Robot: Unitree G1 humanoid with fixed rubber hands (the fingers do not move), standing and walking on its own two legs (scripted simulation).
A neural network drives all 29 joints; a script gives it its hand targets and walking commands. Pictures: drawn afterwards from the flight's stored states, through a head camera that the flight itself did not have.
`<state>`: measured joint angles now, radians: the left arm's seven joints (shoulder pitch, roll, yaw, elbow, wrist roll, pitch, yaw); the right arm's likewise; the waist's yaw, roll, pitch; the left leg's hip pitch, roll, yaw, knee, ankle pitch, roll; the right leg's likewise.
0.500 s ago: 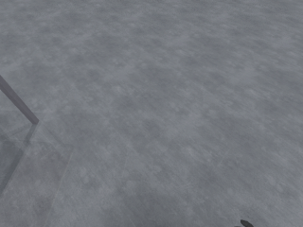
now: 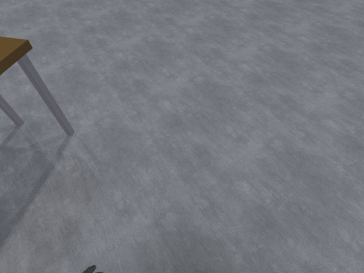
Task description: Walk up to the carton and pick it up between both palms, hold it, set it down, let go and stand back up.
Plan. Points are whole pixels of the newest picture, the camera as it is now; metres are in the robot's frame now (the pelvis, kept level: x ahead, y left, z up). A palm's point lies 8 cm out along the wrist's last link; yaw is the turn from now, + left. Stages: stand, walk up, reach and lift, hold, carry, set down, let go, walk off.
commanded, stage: walk up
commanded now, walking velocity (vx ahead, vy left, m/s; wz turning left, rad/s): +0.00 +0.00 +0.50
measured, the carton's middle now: out of the picture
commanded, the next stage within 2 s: none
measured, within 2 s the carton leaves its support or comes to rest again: neither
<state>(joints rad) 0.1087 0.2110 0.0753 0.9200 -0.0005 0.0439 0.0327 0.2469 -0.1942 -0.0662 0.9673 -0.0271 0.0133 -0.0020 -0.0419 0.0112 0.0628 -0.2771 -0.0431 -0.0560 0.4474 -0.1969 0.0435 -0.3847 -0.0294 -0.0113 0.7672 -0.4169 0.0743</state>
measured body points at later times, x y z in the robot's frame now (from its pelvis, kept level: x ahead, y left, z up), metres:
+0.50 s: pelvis -0.03 -0.02 -0.01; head +0.02 -0.01 +0.44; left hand -0.08 +0.23 -0.15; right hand +0.14 -0.24 -0.15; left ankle -0.08 +0.10 -0.71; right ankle +0.00 -0.13 -0.74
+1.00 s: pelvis -0.05 -0.01 +0.00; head -0.01 +0.01 +0.45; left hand -0.07 +0.27 -0.14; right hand +0.11 -0.20 -0.15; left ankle -0.08 +0.09 -0.74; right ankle +0.02 -0.13 -0.71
